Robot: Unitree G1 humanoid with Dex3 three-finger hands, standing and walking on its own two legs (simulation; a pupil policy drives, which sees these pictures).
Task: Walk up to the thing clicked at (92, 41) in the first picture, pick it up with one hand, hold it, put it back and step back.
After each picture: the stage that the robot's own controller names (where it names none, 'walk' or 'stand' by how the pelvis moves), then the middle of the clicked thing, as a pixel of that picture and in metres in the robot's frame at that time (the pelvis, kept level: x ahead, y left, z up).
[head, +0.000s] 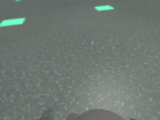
stand; (92, 42) +1.79 -0.03 -0.72
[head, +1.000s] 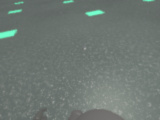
walk; (84, 47) +1.65 +0.24 -0.70
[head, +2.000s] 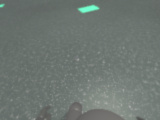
walk; (77, 58) +1.12 +0.32 -0.71
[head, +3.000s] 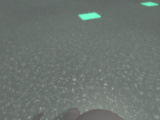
walk; (74, 77) +0.71 +0.24 -0.69
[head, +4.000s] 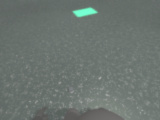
walk; (71, 90) +0.45 +0.24 -0.69
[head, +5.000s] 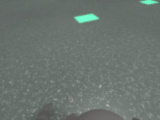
stand; (70, 99) +0.36 +0.24 -0.72
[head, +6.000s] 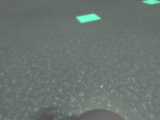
stand; (72, 98) +0.37 +0.23 -0.73
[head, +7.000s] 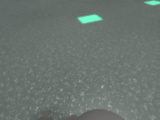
stand; (72, 98) +0.38 +0.22 -0.73
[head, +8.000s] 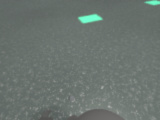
stand; (72, 98) +0.37 +0.22 -0.73
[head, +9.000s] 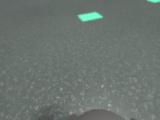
go down; (72, 97) +0.37 +0.22 -0.72
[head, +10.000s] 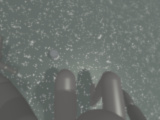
go down; (54, 55) +0.46 +0.27 -0.29
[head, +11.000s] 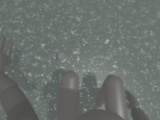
close in; (62, 57) +0.45 +0.26 -0.30
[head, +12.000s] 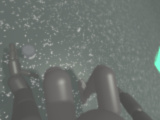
close in; (29, 52) +0.44 +0.31 -0.22
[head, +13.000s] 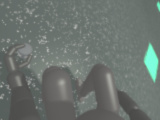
close; (24, 51) +0.43 +0.31 -0.22
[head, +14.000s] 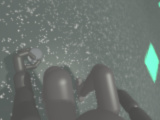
lift; (34, 55) +0.40 +0.26 -0.23
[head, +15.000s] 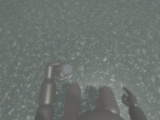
lift; (66, 72) +0.33 +0.17 -0.03
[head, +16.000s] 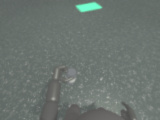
hold; (71, 76) +0.33 +0.15 -0.02
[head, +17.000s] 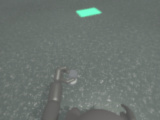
hold; (72, 77) +0.33 +0.14 -0.02
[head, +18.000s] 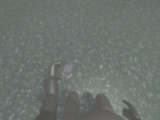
crouch; (67, 72) +0.36 +0.17 -0.07
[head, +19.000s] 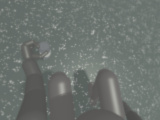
lower; (44, 50) +0.47 +0.26 -0.13
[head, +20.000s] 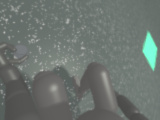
lower; (21, 54) +0.43 +0.28 -0.22
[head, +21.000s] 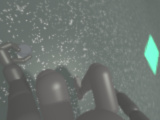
lower; (24, 53) +0.43 +0.28 -0.22
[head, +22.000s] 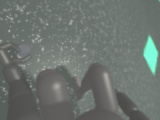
lower; (24, 53) +0.43 +0.28 -0.22
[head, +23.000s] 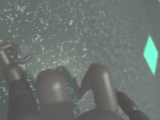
lower; (24, 53) +0.42 +0.28 -0.22
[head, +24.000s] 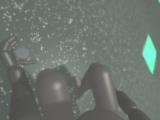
open; (23, 55) +0.41 +0.28 -0.23
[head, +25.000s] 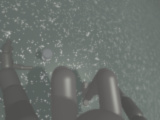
stand; (47, 55) +0.42 +0.26 -0.24
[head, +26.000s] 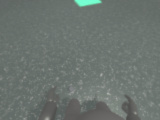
stand; (71, 89) +0.39 +0.19 -0.61
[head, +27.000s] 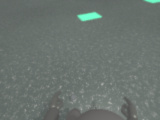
stand; (73, 98) +0.38 +0.19 -0.67
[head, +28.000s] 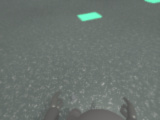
stand; (74, 98) +0.37 +0.18 -0.67
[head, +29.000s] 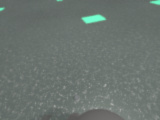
stand; (77, 98) +0.39 +0.18 -0.72
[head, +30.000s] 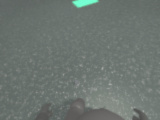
walk; (77, 83) +0.49 +0.20 -0.69
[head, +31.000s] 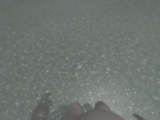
walk; (79, 65) +0.77 +0.18 -0.69
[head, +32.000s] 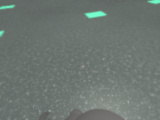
stand; (82, 65) +1.02 +0.19 -0.70
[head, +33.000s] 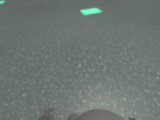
stand; (79, 64) +1.01 +0.20 -0.72
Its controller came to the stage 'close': yes
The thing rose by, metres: 0.70
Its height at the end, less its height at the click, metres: +0.00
